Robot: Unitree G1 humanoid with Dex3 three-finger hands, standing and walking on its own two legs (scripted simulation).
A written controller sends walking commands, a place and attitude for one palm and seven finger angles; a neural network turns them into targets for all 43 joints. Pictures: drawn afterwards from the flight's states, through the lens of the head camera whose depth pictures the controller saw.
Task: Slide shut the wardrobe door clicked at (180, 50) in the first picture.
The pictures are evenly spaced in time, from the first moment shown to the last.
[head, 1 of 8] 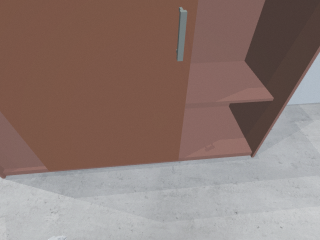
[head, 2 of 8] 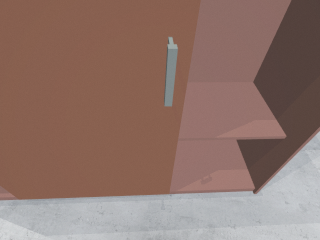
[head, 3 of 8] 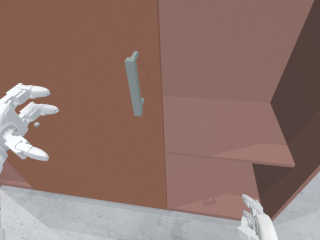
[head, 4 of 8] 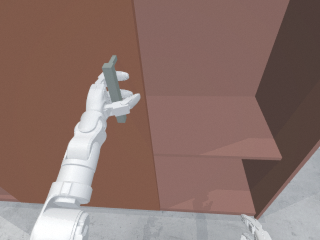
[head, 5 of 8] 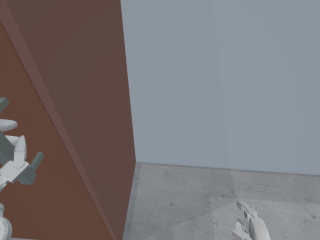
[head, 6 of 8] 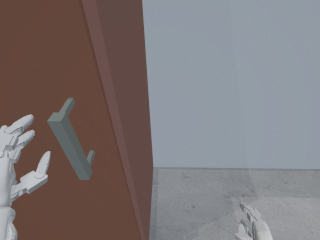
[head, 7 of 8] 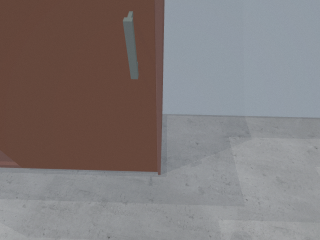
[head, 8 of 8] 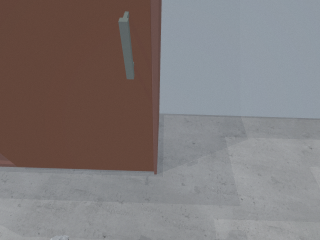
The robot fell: no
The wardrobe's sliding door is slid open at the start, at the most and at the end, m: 0.56 0.56 0.00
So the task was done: yes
